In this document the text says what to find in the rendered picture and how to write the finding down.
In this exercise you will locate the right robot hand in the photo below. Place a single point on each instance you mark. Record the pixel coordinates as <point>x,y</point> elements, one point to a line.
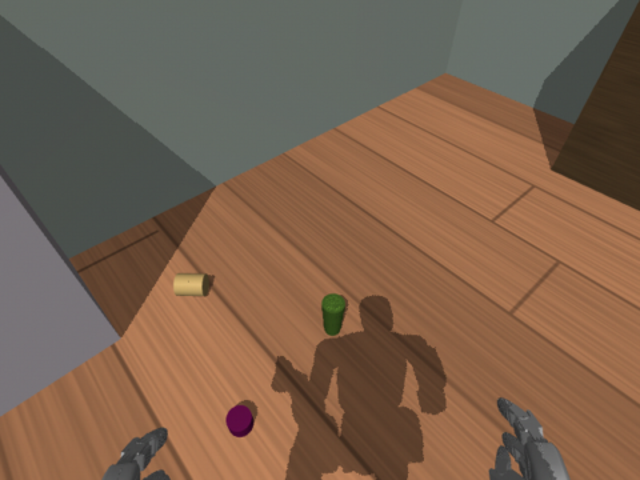
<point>538,459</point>

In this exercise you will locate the left robot hand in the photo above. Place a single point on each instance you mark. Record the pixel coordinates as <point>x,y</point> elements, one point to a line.
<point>136,456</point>

